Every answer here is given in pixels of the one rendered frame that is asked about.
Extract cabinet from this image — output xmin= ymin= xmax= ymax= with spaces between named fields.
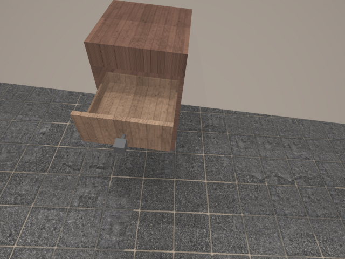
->
xmin=84 ymin=0 xmax=192 ymax=151

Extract handle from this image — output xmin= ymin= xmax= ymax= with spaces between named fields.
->
xmin=113 ymin=134 xmax=128 ymax=154

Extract drawer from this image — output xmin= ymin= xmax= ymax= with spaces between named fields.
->
xmin=70 ymin=72 xmax=179 ymax=152

